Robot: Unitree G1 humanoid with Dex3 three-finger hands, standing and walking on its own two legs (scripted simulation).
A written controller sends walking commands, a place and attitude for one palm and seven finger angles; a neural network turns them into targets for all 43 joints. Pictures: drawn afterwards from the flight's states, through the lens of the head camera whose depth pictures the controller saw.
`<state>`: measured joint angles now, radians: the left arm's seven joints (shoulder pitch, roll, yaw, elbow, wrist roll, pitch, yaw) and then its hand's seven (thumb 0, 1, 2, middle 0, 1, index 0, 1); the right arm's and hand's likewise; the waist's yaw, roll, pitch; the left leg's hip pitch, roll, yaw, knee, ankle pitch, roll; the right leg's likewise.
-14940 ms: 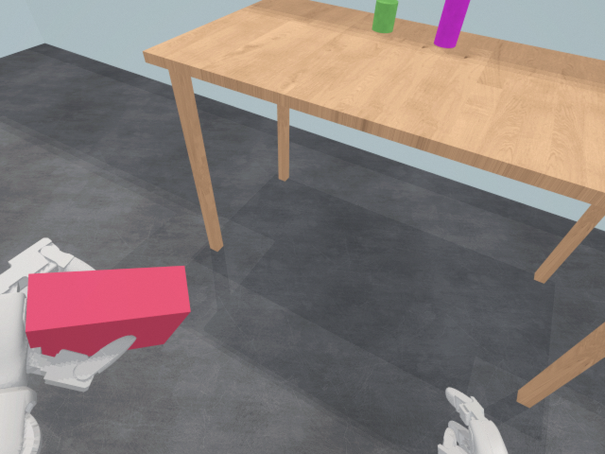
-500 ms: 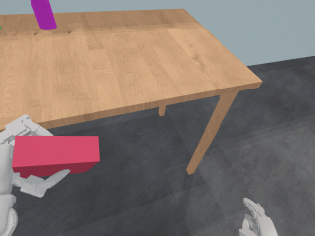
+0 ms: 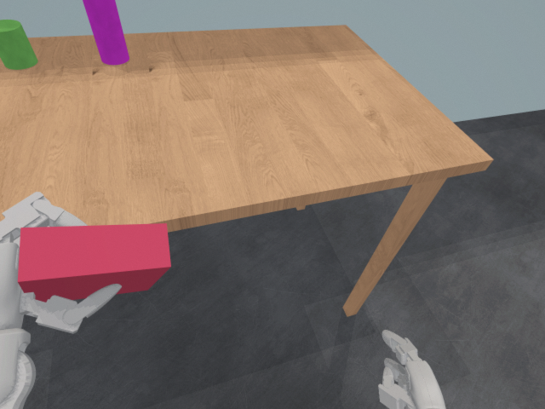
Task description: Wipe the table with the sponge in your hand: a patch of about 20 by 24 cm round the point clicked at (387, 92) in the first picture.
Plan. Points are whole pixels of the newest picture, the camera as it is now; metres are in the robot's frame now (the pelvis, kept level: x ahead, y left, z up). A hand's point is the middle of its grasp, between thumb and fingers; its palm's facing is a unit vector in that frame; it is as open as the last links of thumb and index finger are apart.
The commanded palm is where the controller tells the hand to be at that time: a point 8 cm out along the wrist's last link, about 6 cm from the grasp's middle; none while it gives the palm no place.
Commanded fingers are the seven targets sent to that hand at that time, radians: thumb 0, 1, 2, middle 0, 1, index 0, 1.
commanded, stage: come to a stop and stand still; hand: left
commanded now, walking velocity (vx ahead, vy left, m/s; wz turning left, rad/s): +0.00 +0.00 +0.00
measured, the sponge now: (118, 263) +0.24 +0.21 +0.13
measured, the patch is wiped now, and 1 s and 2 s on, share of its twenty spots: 0.00 0.00 0.00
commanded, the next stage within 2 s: look again from close up in 0.16 s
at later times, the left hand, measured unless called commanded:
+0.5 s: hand (75, 267) +0.22 +0.25 +0.15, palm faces +0.41 -0.84 -0.34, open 9.4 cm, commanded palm +0.16 +0.28 +0.17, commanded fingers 0.00 0.10 1.30 -1.20 -1.60 -1.20 -1.60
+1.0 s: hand (92, 248) +0.24 +0.24 +0.15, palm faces +0.40 -0.85 -0.34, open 9.4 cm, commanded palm +0.19 +0.27 +0.17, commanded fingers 0.00 0.10 1.30 -1.20 -1.60 -1.20 -1.60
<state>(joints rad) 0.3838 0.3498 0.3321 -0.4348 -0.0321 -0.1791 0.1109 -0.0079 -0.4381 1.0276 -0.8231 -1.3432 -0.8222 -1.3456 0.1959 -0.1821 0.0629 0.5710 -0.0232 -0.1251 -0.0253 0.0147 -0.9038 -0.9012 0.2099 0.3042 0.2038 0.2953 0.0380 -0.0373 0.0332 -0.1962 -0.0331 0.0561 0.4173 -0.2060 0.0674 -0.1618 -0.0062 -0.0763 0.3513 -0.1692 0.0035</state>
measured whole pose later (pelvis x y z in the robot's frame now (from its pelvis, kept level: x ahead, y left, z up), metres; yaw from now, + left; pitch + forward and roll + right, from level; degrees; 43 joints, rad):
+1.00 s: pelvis +0.03 -0.01 -0.01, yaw +0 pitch +0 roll -1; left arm 0.43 0.35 0.33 -0.43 -0.04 -0.20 0.14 -0.01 -0.44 1.03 -0.82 -1.35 -0.82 -1.35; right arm 0.24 -0.23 0.01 0.58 -0.01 -0.07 -0.05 0.01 -0.91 -0.90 0.21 0.30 0.20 0.29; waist 0.01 -0.02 -0.01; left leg -0.24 -0.03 0.06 0.57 -0.33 0.07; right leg -0.22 -0.01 -0.07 0.54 -0.31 -0.01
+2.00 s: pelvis +0.13 +0.09 -0.02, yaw -1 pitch -2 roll +1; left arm 0.38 0.39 0.40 -0.49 -0.05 -0.22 0.15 -0.03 -0.45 1.04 -0.83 -1.34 -0.82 -1.35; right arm 0.19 -0.15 0.00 0.59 0.00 -0.11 -0.05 0.01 -0.91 -0.90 0.20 0.30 0.20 0.29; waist 0.00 -0.07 0.07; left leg -0.31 0.06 0.06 0.58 -0.24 -0.03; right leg -0.27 -0.05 -0.03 0.67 -0.40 0.03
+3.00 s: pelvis +0.12 +0.14 +0.00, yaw +0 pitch -2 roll -2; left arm 0.37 0.32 0.36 -0.45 -0.03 -0.22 0.12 -0.02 -0.43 1.04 -0.80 -1.37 -0.79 -1.38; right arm 0.20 -0.18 0.03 0.60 0.01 -0.16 -0.01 0.02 -0.90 -0.90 0.21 0.30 0.20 0.30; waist 0.04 0.00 0.07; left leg -0.27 0.02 0.05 0.48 -0.17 0.03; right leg -0.15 -0.02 0.03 0.40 -0.21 0.05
